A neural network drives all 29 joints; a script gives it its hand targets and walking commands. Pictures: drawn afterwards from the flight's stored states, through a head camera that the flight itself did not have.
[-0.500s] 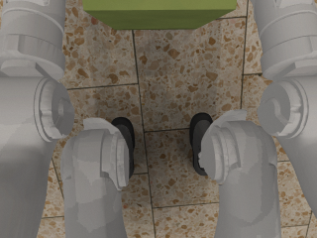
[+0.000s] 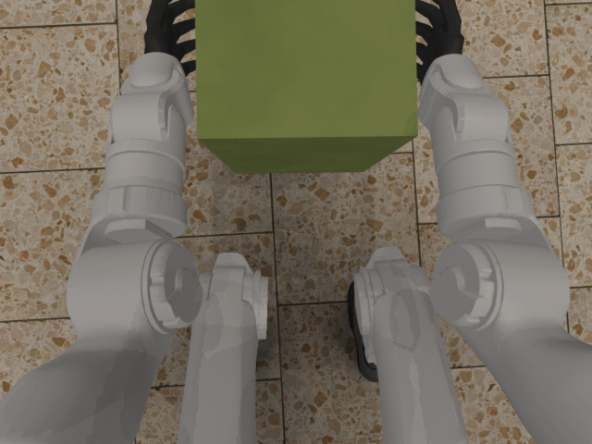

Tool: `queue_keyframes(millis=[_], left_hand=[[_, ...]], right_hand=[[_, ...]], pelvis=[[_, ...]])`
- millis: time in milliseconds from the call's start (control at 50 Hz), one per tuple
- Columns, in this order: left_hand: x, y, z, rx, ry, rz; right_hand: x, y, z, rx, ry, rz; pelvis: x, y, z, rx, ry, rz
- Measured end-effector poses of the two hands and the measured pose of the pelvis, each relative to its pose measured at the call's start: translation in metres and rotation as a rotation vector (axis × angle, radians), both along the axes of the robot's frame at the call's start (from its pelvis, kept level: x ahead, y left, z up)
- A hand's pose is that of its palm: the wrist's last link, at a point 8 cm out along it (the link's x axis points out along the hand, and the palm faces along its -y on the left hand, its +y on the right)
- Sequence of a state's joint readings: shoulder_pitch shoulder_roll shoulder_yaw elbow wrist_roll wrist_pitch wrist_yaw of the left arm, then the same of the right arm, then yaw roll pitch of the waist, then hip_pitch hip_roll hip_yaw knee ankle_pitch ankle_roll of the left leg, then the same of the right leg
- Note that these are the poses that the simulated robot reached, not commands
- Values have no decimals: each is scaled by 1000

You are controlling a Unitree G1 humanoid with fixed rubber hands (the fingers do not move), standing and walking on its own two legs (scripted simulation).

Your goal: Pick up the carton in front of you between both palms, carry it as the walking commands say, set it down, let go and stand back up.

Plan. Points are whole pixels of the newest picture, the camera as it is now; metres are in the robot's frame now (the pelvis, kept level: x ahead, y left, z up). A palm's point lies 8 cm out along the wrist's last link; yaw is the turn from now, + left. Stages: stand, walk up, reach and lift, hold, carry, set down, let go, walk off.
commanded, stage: reach and lift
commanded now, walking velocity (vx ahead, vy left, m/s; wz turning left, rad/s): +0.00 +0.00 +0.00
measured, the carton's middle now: (301, 83) +0.55 +0.00 -0.15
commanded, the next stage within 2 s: none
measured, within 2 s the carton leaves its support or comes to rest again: neither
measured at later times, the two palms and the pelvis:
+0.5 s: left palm (105, 28) +0.50 +0.15 +0.06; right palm (529, 26) +0.50 -0.15 +0.06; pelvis +0.01 +0.00 +0.11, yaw +0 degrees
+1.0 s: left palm out of the picture +0.44 +0.15 +0.22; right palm out of the picture +0.44 -0.15 +0.22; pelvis +0.05 +0.00 +0.25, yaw +0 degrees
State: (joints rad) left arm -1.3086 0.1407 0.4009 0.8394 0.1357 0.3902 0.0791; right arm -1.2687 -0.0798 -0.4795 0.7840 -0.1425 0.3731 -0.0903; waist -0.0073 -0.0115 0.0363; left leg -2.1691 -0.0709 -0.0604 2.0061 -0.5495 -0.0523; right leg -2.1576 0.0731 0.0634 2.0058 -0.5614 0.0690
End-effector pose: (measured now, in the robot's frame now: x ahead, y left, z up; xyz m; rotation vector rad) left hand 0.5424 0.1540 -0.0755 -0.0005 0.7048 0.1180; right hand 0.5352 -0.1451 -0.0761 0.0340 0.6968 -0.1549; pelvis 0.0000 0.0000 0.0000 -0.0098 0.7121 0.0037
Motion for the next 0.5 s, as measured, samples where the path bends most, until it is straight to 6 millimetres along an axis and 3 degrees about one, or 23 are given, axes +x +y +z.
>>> queue_keyframes(millis=[100, 240, 360, 500], left_hand=[[-13, 0, 41, 8, 8, -9], [-21, -5, 72, 6, -2, -14], [-27, -5, 96, 2, -14, -5], [-40, -4, 139, -5, -12, 8]], right_hand=[[-14, 0, 40, -13, 9, 9], [-23, -5, 72, -13, -2, 4], [-27, -5, 97, -9, -14, 7], [-38, -4, 140, -3, -12, 7]], pelvis=[[-8, -1, 27, -3, 27, 9], [-13, 0, 53, -3, 47, 7], [-6, -1, 75, 1, 54, 3], [10, -1, 109, 4, 30, 4]])
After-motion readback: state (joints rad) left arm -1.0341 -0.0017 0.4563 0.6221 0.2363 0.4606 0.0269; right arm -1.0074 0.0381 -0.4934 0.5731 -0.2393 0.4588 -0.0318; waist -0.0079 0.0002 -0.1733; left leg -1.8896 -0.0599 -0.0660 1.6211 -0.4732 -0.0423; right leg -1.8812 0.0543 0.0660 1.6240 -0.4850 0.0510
